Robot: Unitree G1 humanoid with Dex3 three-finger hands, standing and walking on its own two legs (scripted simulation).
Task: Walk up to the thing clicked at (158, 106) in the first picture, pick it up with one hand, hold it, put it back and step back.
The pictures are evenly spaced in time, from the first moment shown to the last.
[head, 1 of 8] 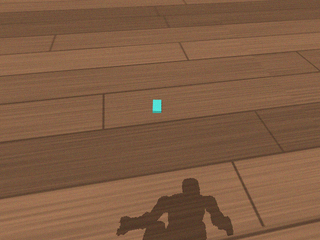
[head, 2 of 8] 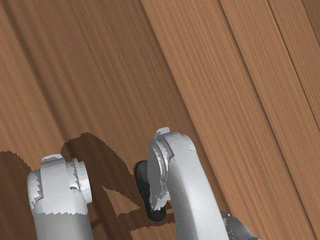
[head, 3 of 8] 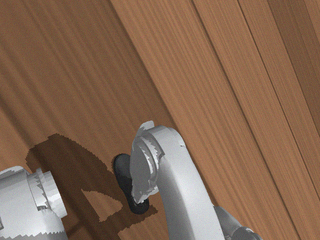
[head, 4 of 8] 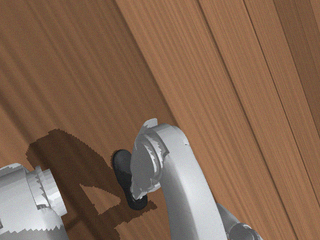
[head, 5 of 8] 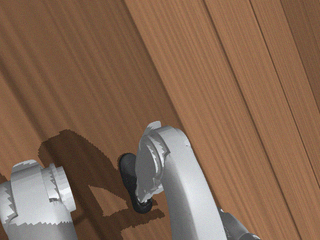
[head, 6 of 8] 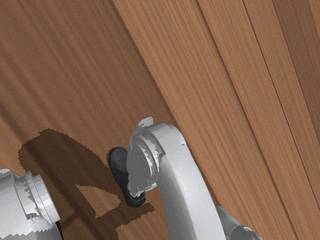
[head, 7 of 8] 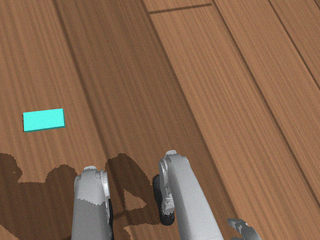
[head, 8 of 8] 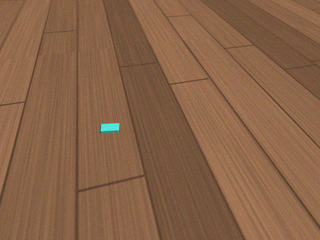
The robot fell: no
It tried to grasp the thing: yes
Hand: left
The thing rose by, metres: 0.00
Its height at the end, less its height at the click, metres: +0.00
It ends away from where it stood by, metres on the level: 0.01
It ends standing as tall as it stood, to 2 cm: yes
